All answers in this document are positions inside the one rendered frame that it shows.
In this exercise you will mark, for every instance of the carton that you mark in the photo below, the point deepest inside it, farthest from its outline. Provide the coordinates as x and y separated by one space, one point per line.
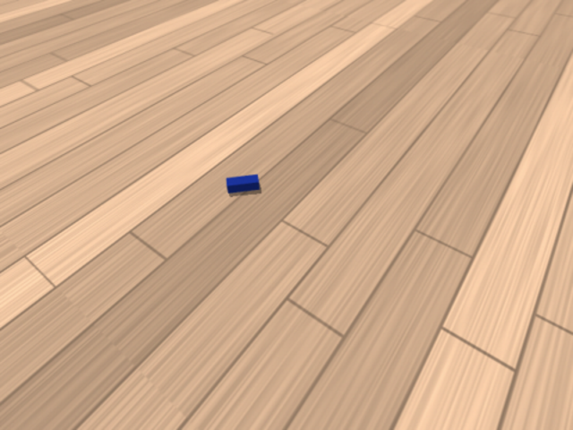
242 184

